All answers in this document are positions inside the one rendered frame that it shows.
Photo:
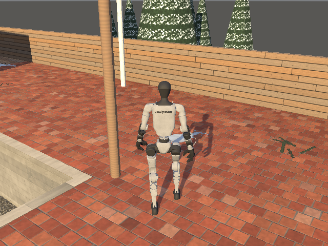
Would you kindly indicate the left robot hand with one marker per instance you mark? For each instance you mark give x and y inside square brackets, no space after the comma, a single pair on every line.
[141,143]

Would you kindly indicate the left robot forearm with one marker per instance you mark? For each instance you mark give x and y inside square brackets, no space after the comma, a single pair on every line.
[141,134]

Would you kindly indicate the left robot upper arm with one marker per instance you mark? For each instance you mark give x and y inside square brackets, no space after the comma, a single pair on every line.
[145,116]

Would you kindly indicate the humanoid robot torso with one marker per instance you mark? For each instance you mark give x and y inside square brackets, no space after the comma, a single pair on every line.
[163,124]

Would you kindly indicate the right robot foot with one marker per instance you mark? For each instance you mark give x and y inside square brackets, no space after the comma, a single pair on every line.
[176,195]

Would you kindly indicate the right robot hand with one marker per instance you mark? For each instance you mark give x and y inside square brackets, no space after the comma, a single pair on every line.
[191,155]

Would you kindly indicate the right robot forearm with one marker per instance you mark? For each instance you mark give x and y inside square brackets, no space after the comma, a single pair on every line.
[187,139]

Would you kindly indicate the right robot upper arm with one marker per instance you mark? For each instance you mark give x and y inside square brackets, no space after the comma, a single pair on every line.
[182,117]

